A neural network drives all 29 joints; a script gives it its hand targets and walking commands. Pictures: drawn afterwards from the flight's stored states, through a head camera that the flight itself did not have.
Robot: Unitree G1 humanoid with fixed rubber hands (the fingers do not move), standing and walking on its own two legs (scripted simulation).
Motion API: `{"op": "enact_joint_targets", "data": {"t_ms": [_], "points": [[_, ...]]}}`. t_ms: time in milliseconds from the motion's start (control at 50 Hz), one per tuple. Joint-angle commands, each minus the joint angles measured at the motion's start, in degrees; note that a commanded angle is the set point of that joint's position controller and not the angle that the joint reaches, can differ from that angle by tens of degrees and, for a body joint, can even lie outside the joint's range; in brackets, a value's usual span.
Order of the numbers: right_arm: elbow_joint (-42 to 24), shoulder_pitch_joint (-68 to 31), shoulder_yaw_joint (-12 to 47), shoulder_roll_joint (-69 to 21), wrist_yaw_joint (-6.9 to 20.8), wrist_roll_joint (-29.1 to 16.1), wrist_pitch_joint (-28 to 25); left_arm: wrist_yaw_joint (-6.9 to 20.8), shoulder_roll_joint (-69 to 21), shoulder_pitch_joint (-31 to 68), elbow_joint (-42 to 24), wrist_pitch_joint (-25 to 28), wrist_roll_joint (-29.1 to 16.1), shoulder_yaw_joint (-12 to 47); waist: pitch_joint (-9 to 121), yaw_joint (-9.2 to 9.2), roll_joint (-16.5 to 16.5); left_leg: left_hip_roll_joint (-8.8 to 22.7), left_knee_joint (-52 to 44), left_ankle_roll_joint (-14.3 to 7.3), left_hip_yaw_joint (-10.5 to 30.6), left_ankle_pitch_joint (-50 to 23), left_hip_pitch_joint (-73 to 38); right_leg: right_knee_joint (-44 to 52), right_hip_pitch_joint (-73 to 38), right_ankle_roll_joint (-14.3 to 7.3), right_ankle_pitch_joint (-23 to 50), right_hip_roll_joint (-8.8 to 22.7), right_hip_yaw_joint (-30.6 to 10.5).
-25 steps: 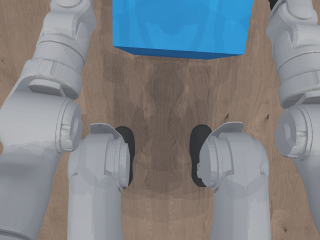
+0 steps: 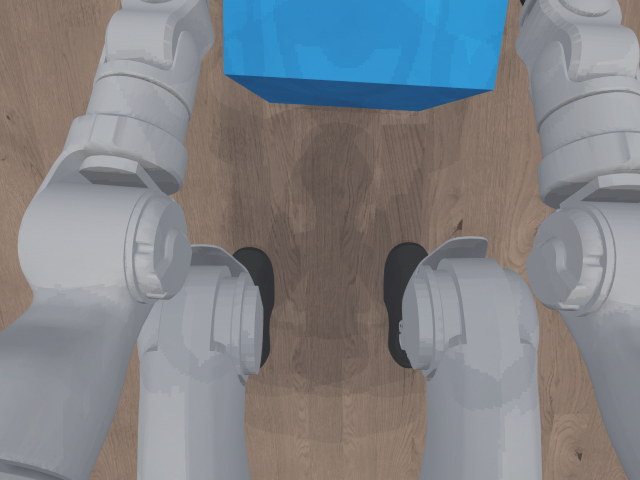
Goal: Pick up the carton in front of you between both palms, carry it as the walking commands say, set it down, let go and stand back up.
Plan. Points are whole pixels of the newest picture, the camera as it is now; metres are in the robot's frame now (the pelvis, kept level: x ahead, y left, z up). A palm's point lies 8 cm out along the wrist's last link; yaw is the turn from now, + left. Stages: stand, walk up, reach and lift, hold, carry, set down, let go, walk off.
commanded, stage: reach and lift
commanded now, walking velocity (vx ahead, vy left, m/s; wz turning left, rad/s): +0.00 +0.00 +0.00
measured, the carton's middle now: out of the picture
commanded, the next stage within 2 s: none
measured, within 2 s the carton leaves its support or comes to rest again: leaves its support in 0.14 s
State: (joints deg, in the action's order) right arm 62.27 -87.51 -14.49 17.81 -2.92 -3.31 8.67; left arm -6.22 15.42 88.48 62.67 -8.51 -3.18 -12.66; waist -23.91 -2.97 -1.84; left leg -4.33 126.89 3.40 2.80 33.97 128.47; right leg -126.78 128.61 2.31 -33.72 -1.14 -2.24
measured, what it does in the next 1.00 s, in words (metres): rises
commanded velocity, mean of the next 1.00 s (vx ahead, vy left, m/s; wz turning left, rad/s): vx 0.00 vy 0.00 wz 0.00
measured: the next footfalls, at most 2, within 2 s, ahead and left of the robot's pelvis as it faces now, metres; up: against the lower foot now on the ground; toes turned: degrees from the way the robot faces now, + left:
none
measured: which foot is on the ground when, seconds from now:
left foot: down 0.00-1.00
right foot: down 0.00-1.00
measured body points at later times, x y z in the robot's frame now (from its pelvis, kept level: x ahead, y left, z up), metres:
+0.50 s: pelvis -0.01 +0.00 +0.08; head +0.27 -0.02 +0.43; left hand +0.53 +0.11 +0.00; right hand +0.51 -0.19 +0.00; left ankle +0.11 +0.13 -0.33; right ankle +0.11 -0.13 -0.33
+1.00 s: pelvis +0.02 +0.00 +0.19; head +0.24 -0.01 +0.59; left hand +0.50 +0.12 +0.14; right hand +0.48 -0.18 +0.14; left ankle +0.11 +0.13 -0.33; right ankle +0.11 -0.13 -0.33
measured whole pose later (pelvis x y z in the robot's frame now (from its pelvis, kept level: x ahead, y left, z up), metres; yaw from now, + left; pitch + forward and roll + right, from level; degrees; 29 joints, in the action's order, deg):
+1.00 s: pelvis +0.02 +0.00 +0.19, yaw -2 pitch +39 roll +0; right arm 36.7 -50.5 -25.2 -1.0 -2.2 11.8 22.6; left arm -3.8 -3.3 50.4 36.5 -22.1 11.4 -24.7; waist 12.4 -1.3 -1.1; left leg -6.6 88.8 3.6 6.1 28.9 99.2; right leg -88.3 100.1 3.6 -27.5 -5.3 -6.1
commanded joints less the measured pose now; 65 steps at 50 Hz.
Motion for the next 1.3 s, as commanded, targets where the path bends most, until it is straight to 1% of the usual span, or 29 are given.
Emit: {"op": "enact_joint_targets", "data": {"t_ms": [0, 60, 120, 140, 160, 180, 200, 240, 260, 280, 320, 360, 380, 420, 480, 540, 600, 700, 780, 900, 1100, 1280], "points": [[-12.0, -28.5, 15.9, -53.4, 16.6, -3.5, 1.9, 15.4, -54.7, 28.5, -10.8, -1.4, -4.0, 15.3, 67.4, -2.69, -0.7, -3.9, -7.6, -2.9, -7.1, -18.7, -28.1, 8.9, -29.7, -1.7, 21.4, -4.3, 6.5], [-19.1, -30.1, 20.5, -56.2, 16.1, -6.7, 2.5, 14.4, -58.3, 30.0, -16.7, -1.7, -7.1, 20.3, 81.1, -3.11, -0.6, -4.2, -7.1, -2.9, -7.6, -24.9, -34.0, 8.3, -35.8, -1.5, 28.3, -4.5, 7.0], [-28.2, -31.7, 25.2, -60.2, 14.8, -9.3, 3.9, 13.0, -63.0, 33.0, -26.2, -2.5, -9.7, 25.6, 102.3, -3.42, -0.3, -4.8, -7.3, -2.2, -8.2, -33.1, -43.0, 8.7, -46.6, -1.2, 38.0, -5.1, 7.5], [-30.6, -31.5, 26.2, -61.5, 14.5, -9.9, 4.6, 12.5, -64.2, 33.1, -29.1, -3.0, -9.8, 26.6, 109.0, -3.05, -0.2, -5.0, -7.7, -2.0, -8.3, -35.3, -45.9, 8.9, -49.6, -1.1, 40.6, -5.4, 7.6], [-32.4, -31.2, 26.8, -62.1, 14.4, -10.0, 5.4, 12.1, -65.4, 32.2, -31.3, -3.7, -9.6, 27.1, 114.8, -2.73, 0.0, -5.1, -8.2, -1.8, -8.2, -37.1, -48.8, 9.3, -51.2, -0.9, 41.9, -5.7, 7.8], [-33.8, -30.4, 27.9, -64.8, 13.6, -9.9, 6.0, 11.5, -66.8, 31.9, -33.5, -4.3, -9.0, 28.0, 118.9, -1.54, 0.1, -5.6, -9.0, -1.5, -8.7, -36.9, -49.3, 10.0, -52.4, -0.6, 41.5, -6.2, 8.1], [-34.5, -29.3, 28.2, -65.7, 13.2, -9.3, 6.8, 11.3, -67.3, 31.1, -34.6, -5.0, -8.4, 28.1, 120.1, -1.62, 0.6, -5.8, -9.9, -1.4, -8.8, -35.7, -48.8, 11.0, -53.2, -0.3, 40.6, -6.5, 8.3], [-32.4, -25.4, 27.5, -67.9, 12.9, -7.4, 8.4, 11.6, -68.6, 27.8, -33.2, -6.5, -6.5, 27.1, 115.3, -1.23, 1.0, -6.1, -12.5, -1.4, -9.1, -31.4, -45.7, 13.7, -51.7, 0.0, 36.3, -7.0, 8.5], [-29.6, -22.8, 26.3, -69.1, 13.1, -5.9, 9.1, 12.0, -69.2, 25.2, -30.7, -7.3, -5.0, 25.5, 108.9, -1.02, 1.0, -6.2, -14.2, -1.4, -9.3, -28.3, -42.6, 15.5, -49.0, 0.2, 33.1, -7.2, 8.5], [-26.6, -20.5, 24.6, -70.3, 13.4, -3.9, 9.8, 12.6, -69.7, 22.9, -27.9, -8.0, -3.2, 23.3, 101.8, -0.66, 1.1, -6.1, -15.9, -1.4, -9.5, -23.8, -39.0, 17.4, -45.1, 0.2, 28.3, -7.3, 8.4], [-20.0, -16.7, 19.6, -71.3, 14.4, 0.2, 10.8, 13.8, -69.9, 19.2, -21.2, -9.2, 1.0, 17.6, 88.2, 0.10, 1.0, -6.0, -19.6, -1.5, -9.7, -15.3, -32.6, 20.9, -37.7, -0.1, 19.3, -7.3, 8.3], [-15.2, -15.3, 13.7, -71.0, 15.2, 4.4, 11.5, 14.6, -69.4, 17.1, -16.0, -10.0, 5.3, 11.5, 79.9, 0.32, 1.1, -6.1, -23.0, -2.0, -9.4, -9.6, -29.4, 24.2, -33.6, -0.6, 12.8, -7.5, 8.2], [-14.2, -15.3, 11.5, -70.4, 15.5, 6.1, 11.6, 14.9, -69.0, 16.7, -14.6, -10.2, 7.0, 9.2, 78.4, 0.32, 1.2, -6.1, -24.4, -2.1, -9.2, -8.2, -28.9, 25.5, -32.9, -0.8, 11.1, -7.5, 8.0], [-13.3, -16.0, 9.2, -70.1, 15.6, 8.2, 11.6, 15.1, -68.8, 16.7, -13.1, -10.2, 8.9, 6.5, 77.9, 0.56, 1.5, -6.3, -26.8, -2.2, -9.0, -7.1, -29.2, 27.8, -33.4, -1.0, 9.5, -7.5, 8.0], [-13.4, -17.1, 7.3, -69.9, 15.7, 9.9, 11.5, 15.5, -68.7, 17.6, -13.1, -10.2, 10.3, 4.5, 79.7, 0.24, 1.8, -6.3, -29.6, -2.3, -8.5, -6.4, -31.2, 30.7, -35.5, -1.1, 8.7, -7.5, 7.8], [-14.3, -17.5, 7.6, -71.0, 15.8, 10.3, 11.8, 15.8, -69.9, 18.3, -14.0, -10.5, 10.4, 5.0, 83.1, 0.06, 1.8, -6.4, -32.3, -2.1, -8.5, -6.1, -34.3, 33.3, -38.9, -1.0, 8.4, -7.6, 7.9], [-15.9, -17.2, 9.3, -73.1, 16.2, 9.6, 12.5, 16.3, -71.8, 18.2, -15.8, -11.4, 9.7, 6.9, 88.1, -0.03, 1.6, -6.5, -34.6, -1.9, -8.7, -7.0, -38.5, 35.4, -43.1, -0.9, 9.4, -7.6, 8.1], [-19.7, -14.4, 14.3, -76.8, 16.8, 7.1, 13.9, 17.1, -75.8, 15.6, -20.3, -12.8, 7.3, 12.2, 96.1, 0.24, 1.5, -6.5, -38.1, -1.6, -8.8, -11.4, -45.7, 38.3, -51.1, -0.4, 14.0, -7.9, 8.1], [-22.3, -10.2, 18.3, -79.0, 16.9, 5.2, 14.5, 17.6, -78.4, 11.3, -23.2, -13.5, 5.3, 16.6, 97.9, 0.54, 1.7, -6.5, -40.8, -1.1, -8.4, -15.0, -50.2, 40.8, -56.1, 0.0, 17.9, -8.1, 7.9], [-23.4, -2.2, 21.6, -80.9, 16.5, 4.3, 14.0, 17.5, -80.6, 3.4, -24.5, -13.1, 4.1, 20.2, 93.2, 0.55, 1.2, -6.4, -45.9, -0.6, -6.9, -17.9, -55.7, 45.7, -60.8, -0.1, 20.9, -8.3, 6.7], [-21.9, 9.9, 21.6, -82.7, 15.8, 6.2, 11.8, 16.8, -81.1, -9.3, -23.3, -10.9, 6.2, 20.0, 81.2, 1.14, 1.5, -5.9, -56.9, -1.1, -4.2, -17.8, -64.8, 56.6, -69.7, -0.5, 20.4, -8.1, 3.9], [-23.3, 19.6, 23.5, -83.9, 15.6, 7.2, 10.6, 16.9, -82.1, -19.2, -25.1, -9.9, 6.9, 22.2, 74.8, 1.59, 1.9, -5.0, -67.3, -1.7, -1.8, -20.8, -76.9, 66.9, -81.2, -1.0, 22.7, -7.5, 1.7]]}}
